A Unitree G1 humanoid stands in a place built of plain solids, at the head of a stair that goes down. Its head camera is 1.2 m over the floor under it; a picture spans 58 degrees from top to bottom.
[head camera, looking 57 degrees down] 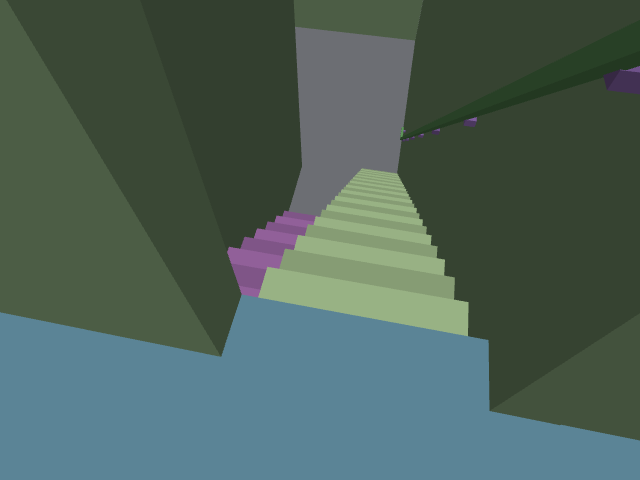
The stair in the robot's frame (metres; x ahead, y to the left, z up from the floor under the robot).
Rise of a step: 0.21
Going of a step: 0.21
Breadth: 0.74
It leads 11 degrees to the right of straight ahead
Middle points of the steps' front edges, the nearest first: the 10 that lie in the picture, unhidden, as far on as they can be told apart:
0.51 -0.12 0.00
0.72 -0.17 -0.21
0.93 -0.21 -0.42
1.14 -0.25 -0.62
1.35 -0.29 -0.83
1.56 -0.33 -1.04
1.78 -0.38 -1.25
1.99 -0.42 -1.46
2.20 -0.46 -1.67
2.41 -0.50 -1.88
